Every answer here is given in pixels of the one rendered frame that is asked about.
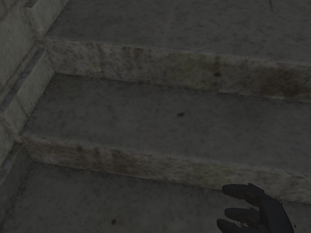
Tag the right robot hand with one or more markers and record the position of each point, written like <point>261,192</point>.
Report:
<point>271,217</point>

